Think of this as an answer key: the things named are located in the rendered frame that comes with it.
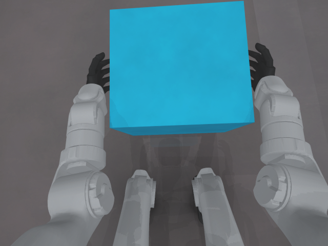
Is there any robot right forearm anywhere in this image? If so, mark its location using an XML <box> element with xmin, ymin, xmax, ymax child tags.
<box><xmin>254</xmin><ymin>75</ymin><xmax>324</xmax><ymax>178</ymax></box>

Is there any robot left hand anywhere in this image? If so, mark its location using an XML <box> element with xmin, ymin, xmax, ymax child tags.
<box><xmin>86</xmin><ymin>52</ymin><xmax>110</xmax><ymax>93</ymax></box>

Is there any robot right thigh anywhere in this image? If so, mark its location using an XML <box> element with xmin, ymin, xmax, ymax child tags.
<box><xmin>192</xmin><ymin>173</ymin><xmax>244</xmax><ymax>246</ymax></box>

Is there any robot left upper arm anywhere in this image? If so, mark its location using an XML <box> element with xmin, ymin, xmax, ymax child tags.
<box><xmin>10</xmin><ymin>170</ymin><xmax>114</xmax><ymax>246</ymax></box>

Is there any robot right upper arm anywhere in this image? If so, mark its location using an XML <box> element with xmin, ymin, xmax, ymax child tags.
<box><xmin>253</xmin><ymin>162</ymin><xmax>328</xmax><ymax>246</ymax></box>

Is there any robot left forearm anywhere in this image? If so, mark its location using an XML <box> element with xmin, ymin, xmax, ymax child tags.
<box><xmin>48</xmin><ymin>84</ymin><xmax>108</xmax><ymax>213</ymax></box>

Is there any robot thigh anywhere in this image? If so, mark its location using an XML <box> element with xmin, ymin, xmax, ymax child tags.
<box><xmin>192</xmin><ymin>173</ymin><xmax>244</xmax><ymax>246</ymax></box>
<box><xmin>113</xmin><ymin>175</ymin><xmax>156</xmax><ymax>246</ymax></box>

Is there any robot left thigh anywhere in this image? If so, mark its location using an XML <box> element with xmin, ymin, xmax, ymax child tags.
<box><xmin>113</xmin><ymin>175</ymin><xmax>156</xmax><ymax>246</ymax></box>

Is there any robot right hand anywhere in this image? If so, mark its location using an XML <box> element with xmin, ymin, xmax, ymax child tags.
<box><xmin>248</xmin><ymin>43</ymin><xmax>275</xmax><ymax>91</ymax></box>

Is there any carton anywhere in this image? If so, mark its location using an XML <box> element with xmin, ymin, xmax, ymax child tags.
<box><xmin>110</xmin><ymin>1</ymin><xmax>255</xmax><ymax>136</ymax></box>

